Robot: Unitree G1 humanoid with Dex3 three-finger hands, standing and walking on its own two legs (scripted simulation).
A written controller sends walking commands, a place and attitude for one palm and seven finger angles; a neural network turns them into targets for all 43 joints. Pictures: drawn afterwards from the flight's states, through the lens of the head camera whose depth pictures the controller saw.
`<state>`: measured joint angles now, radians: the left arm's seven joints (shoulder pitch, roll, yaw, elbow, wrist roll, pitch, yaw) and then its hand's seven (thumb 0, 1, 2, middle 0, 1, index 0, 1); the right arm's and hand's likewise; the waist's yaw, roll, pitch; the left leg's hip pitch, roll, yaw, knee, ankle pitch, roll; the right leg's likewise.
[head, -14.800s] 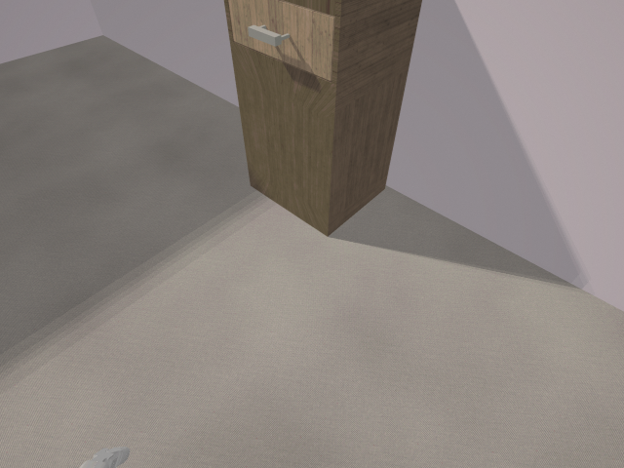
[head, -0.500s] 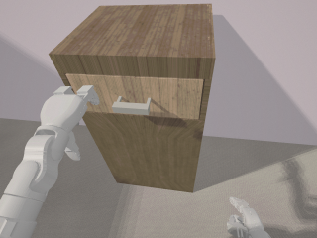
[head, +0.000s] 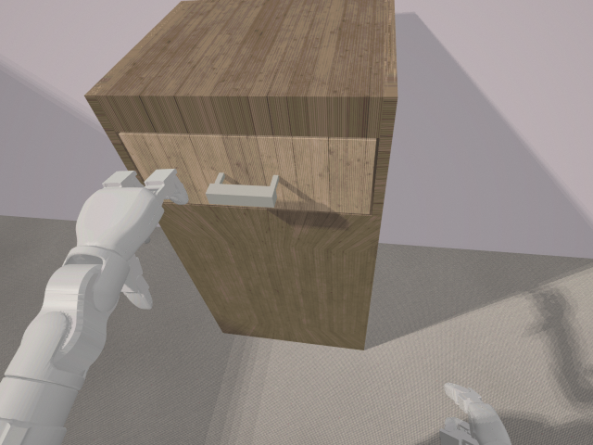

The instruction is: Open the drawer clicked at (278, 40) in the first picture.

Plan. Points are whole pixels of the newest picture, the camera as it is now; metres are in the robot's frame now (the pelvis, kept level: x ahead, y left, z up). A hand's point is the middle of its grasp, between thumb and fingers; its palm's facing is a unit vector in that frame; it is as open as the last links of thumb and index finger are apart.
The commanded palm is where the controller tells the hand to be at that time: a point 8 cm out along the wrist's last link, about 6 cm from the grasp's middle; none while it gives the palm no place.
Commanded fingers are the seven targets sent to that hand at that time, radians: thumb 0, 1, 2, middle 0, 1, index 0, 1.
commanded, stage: move the hooked fingers above the handle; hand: left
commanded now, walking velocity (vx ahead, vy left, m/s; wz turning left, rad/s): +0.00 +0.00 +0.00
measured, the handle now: (244, 186) +0.53 +0.18 +0.02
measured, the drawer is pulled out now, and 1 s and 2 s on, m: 0.00 0.00 0.00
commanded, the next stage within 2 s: none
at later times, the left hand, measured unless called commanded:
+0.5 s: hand (195, 224) +0.37 +0.20 +0.10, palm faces -0.03 -0.04 -1.00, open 13.8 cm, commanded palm +0.36 +0.22 +0.17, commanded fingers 0.00 -0.50 0.30 -0.30 -1.20 -0.30 -1.20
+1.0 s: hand (224, 208) +0.42 +0.18 +0.08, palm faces -0.02 -0.05 -1.00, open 13.8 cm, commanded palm +0.41 +0.20 +0.15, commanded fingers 0.00 -0.50 0.30 -0.30 -1.20 -0.30 -1.20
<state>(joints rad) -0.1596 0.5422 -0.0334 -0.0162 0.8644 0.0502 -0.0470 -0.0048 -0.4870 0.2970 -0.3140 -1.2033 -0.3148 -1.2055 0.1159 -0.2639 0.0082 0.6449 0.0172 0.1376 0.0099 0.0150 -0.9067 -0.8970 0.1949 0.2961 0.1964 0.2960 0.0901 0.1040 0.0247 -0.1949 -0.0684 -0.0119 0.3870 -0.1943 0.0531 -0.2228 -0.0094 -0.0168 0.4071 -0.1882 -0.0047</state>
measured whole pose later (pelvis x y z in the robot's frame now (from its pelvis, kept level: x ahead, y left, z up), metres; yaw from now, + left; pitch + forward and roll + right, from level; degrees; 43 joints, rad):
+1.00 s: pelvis +0.03 -0.01 -0.01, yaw -1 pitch +6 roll +0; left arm -0.43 0.46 -0.16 0.33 0.94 -0.03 0.02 0.00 -0.49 0.30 -0.32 -1.20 -0.32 -1.21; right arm 0.16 -0.26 -0.02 0.64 0.02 0.16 -0.03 0.01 -0.91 -0.90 0.20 0.30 0.20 0.30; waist 0.04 0.07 -0.04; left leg -0.30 -0.05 0.00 0.48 -0.28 0.04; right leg -0.34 0.01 -0.01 0.51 -0.27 -0.02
